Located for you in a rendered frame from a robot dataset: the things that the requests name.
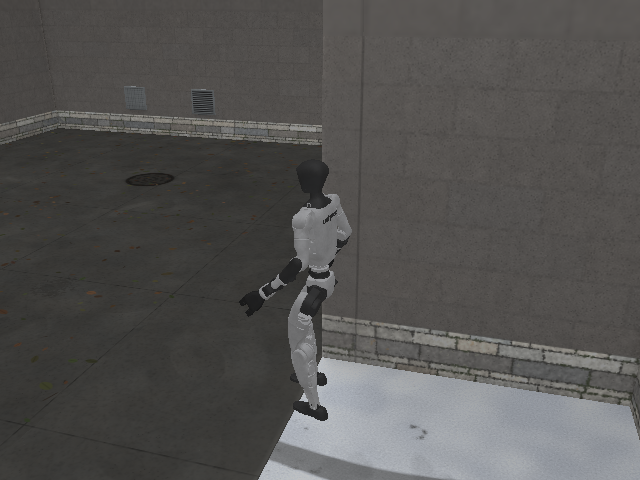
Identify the robot right upper arm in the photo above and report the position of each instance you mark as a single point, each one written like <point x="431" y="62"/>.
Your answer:
<point x="344" y="230"/>

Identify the robot left upper arm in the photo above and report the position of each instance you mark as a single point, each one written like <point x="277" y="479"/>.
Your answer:
<point x="302" y="223"/>

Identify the robot right forearm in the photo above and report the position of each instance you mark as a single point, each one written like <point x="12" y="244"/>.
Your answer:
<point x="340" y="244"/>

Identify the left robot thigh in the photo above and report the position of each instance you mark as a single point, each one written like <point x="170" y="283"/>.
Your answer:
<point x="304" y="308"/>

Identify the robot left hand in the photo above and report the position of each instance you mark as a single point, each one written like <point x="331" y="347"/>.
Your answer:
<point x="254" y="302"/>

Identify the robot left forearm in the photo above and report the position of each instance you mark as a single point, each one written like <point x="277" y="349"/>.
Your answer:
<point x="287" y="275"/>

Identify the left robot foot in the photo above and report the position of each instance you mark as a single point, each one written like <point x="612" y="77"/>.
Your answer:
<point x="303" y="407"/>

